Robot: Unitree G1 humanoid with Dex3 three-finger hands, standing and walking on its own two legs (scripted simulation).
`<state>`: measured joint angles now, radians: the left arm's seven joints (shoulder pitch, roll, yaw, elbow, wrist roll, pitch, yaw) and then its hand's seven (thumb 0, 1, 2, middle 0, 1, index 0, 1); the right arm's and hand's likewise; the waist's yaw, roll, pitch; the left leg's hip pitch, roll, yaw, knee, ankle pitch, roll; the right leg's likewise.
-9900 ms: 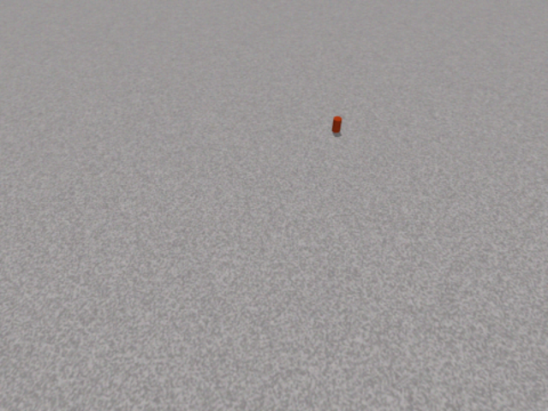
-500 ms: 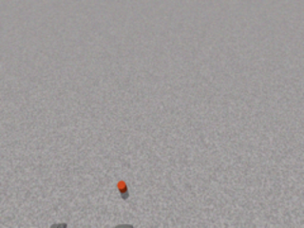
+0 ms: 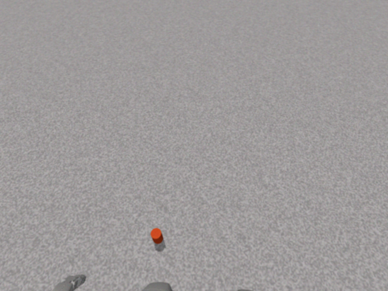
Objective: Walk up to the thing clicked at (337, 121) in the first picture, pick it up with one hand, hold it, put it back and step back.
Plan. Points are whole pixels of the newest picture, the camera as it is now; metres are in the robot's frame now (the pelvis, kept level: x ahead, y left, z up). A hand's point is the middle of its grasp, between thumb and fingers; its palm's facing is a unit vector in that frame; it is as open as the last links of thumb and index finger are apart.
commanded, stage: stand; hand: left
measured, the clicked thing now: (157, 236) +0.41 +0.21 -0.72
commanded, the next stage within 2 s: none
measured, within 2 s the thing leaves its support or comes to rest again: neither
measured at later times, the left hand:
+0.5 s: hand out of the picture +0.12 +0.26 -0.13, palm faces -0.03 -0.94 -0.35, open 7.4 cm
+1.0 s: hand out of the picture +0.11 +0.25 -0.14, palm faces -0.05 -0.94 -0.34, open 7.4 cm
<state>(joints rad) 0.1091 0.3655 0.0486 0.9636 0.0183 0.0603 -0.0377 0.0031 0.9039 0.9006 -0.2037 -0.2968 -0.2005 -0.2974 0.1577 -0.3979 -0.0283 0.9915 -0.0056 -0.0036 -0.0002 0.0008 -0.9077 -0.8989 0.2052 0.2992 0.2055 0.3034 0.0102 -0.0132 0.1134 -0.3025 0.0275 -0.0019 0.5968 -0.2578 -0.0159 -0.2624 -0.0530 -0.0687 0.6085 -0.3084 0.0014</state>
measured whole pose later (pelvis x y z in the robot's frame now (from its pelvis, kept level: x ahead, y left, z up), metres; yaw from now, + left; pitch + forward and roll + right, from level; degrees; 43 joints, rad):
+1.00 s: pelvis +0.04 +0.00 +0.02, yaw -1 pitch -2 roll +0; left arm 0.12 0.35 0.00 1.13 0.01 -0.01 -0.01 0.00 0.90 0.90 -0.20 -0.30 -0.20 -0.30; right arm 0.10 -0.35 0.00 1.14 -0.01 0.00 0.01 0.00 -0.91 -0.90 0.20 0.30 0.20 0.30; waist 0.00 0.01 0.05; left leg -0.11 0.03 0.03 0.31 -0.17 -0.02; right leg -0.07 -0.04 -0.05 0.31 -0.20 0.02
